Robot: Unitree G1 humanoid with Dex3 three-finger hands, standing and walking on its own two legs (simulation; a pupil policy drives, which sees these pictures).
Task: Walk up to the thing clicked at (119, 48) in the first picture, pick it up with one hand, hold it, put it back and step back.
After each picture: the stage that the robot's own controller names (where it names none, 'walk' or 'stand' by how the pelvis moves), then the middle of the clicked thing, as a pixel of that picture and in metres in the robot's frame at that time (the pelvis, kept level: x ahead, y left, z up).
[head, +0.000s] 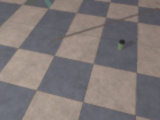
stand; (121, 44) +1.32 -0.42 -0.72
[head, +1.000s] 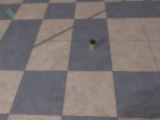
walk; (92, 45) +1.26 -0.01 -0.69
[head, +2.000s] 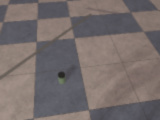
walk; (61, 77) +0.81 +0.23 -0.70
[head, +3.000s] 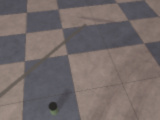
walk; (53, 108) +0.52 +0.24 -0.70
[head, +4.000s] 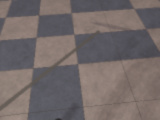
stand; out of the picture +0.38 +0.21 -0.70
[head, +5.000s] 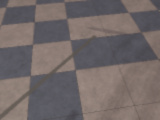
stand; out of the picture +0.34 +0.20 -0.72
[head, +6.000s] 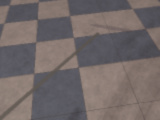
stand; out of the picture +0.34 +0.19 -0.72
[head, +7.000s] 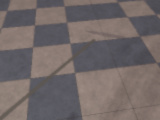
stand; out of the picture +0.35 +0.20 -0.73
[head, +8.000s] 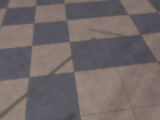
stand; out of the picture +0.33 +0.22 -0.73
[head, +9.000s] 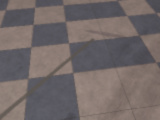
stand; out of the picture +0.33 +0.23 -0.73
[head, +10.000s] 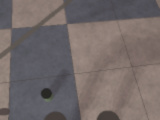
go down; (47, 94) +0.38 +0.20 -0.56
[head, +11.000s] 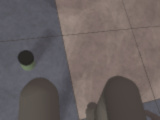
go down; (27, 61) +0.44 +0.23 -0.31
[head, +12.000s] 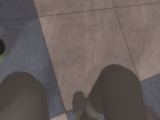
close in; out of the picture +0.43 +0.25 -0.26
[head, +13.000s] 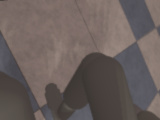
close; out of the picture +0.42 +0.28 -0.23
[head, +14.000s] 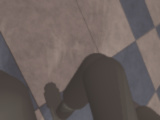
lift; out of the picture +0.41 +0.28 -0.23
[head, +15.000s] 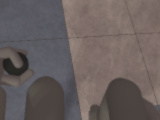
lift; (17, 67) +0.34 +0.24 -0.08
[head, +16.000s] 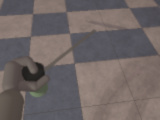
hold; (36, 80) +0.33 +0.17 +0.04
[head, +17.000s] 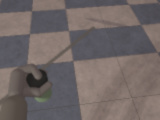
hold; (40, 86) +0.33 +0.17 +0.00
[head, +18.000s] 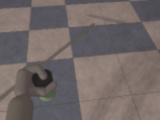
crouch; (45, 85) +0.33 +0.15 -0.02
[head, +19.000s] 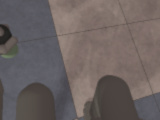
crouch; (4, 42) +0.46 +0.23 -0.10
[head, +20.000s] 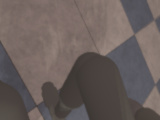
lower; out of the picture +0.43 +0.29 -0.23
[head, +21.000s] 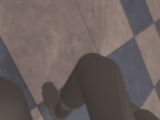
lower; out of the picture +0.43 +0.30 -0.23
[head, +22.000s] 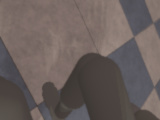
lower; out of the picture +0.43 +0.30 -0.23
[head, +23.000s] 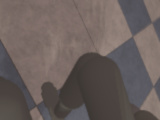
lower; out of the picture +0.43 +0.30 -0.23
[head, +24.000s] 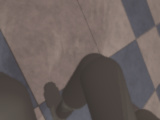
loosen; out of the picture +0.42 +0.29 -0.23
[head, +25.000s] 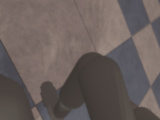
withdraw; out of the picture +0.42 +0.29 -0.23
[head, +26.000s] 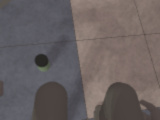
walk; (42, 63) +0.46 +0.21 -0.37
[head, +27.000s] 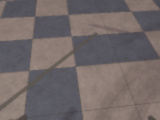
stand; out of the picture +0.36 +0.18 -0.66
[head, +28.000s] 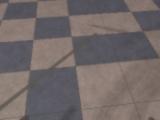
stand; out of the picture +0.38 +0.20 -0.67
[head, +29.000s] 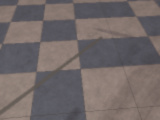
stand; out of the picture +0.38 +0.18 -0.71
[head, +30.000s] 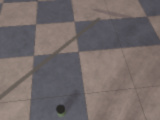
walk; (61, 110) +0.42 +0.17 -0.71
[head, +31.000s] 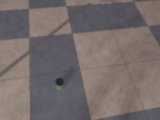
walk; (59, 84) +0.61 +0.16 -0.71
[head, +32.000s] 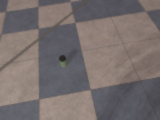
walk; (63, 61) +0.91 +0.28 -0.70
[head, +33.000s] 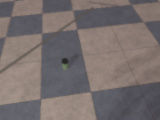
stand; (65, 64) +0.99 +0.21 -0.71
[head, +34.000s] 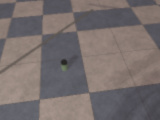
stand; (64, 65) +1.00 +0.22 -0.72
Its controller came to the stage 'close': yes
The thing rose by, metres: 0.71
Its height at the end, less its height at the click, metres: +0.00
